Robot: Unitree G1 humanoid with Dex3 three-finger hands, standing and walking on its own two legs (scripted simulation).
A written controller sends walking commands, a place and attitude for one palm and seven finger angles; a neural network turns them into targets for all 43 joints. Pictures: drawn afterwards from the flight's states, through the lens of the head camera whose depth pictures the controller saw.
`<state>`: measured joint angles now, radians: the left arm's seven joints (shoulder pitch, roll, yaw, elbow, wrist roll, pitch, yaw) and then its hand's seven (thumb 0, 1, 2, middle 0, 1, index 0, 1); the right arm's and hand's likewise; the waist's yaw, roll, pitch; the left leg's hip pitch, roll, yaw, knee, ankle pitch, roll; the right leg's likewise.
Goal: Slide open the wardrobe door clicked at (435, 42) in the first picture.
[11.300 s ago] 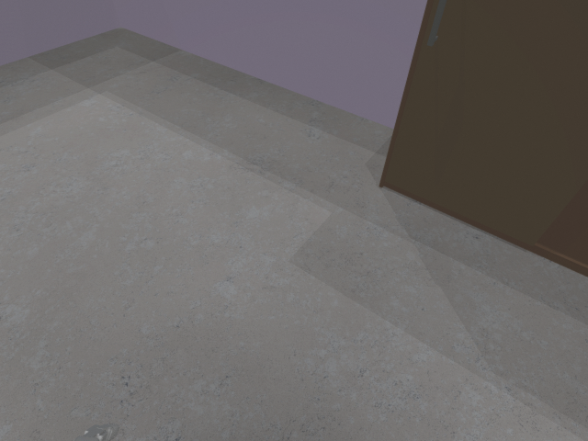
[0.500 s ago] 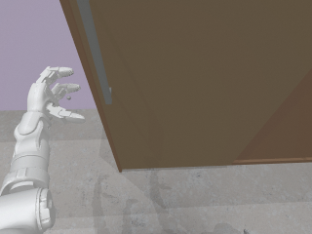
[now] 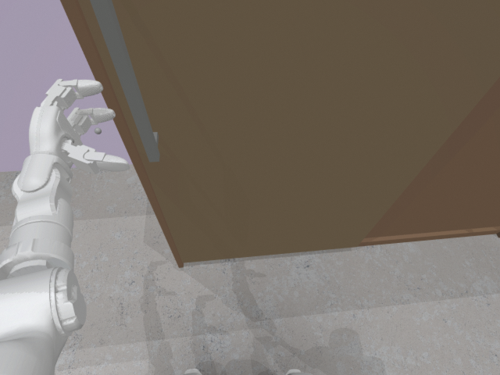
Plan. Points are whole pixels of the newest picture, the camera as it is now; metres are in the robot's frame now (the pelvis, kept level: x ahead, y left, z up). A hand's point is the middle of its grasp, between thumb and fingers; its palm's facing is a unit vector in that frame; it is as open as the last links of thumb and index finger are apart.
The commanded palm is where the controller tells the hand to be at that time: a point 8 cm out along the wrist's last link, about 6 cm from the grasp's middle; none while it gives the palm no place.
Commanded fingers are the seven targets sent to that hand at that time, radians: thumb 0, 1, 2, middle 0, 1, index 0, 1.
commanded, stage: move the hooked fingers beside the handle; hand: left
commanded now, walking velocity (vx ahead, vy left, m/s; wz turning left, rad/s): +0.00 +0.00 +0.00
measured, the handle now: (133, 82) +0.52 +0.17 +0.16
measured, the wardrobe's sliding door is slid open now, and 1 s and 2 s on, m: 0.00 0.00 0.00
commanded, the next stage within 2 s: feel for the door with the fingertips in 0.66 s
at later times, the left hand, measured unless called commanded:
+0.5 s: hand (96, 141) +0.45 +0.22 +0.12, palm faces +0.07 -1.00 +0.01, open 13.9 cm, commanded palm +0.42 +0.27 +0.12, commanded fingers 0.00 -0.50 0.30 -0.30 -1.20 -0.30 -1.20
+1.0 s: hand (111, 137) +0.45 +0.20 +0.12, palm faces +0.04 -1.00 +0.02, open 14.0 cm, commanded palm +0.42 +0.25 +0.11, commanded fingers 0.00 -0.50 0.30 -0.30 -1.20 -0.30 -1.20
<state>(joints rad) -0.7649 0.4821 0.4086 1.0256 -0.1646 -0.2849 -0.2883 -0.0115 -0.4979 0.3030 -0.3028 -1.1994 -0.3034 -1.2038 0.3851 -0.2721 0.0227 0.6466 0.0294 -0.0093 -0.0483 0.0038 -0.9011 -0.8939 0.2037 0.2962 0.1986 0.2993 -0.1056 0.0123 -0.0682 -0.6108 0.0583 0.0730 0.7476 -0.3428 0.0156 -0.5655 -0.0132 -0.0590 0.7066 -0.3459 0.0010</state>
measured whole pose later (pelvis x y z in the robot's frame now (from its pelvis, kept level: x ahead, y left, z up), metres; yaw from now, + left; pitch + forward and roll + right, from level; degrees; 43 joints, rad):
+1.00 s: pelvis +0.00 +0.00 +0.00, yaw +1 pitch +11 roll -2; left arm -0.73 0.42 0.34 0.98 -0.18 -0.28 -0.25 -0.01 -0.50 0.30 -0.30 -1.20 -0.30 -1.20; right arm 0.40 -0.26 0.02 0.65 0.03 0.02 -0.04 0.00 -0.90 -0.89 0.20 0.30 0.20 0.30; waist -0.09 0.02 -0.08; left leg -0.61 0.06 0.06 0.77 -0.35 0.01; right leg -0.56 -0.01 -0.07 0.72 -0.36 0.00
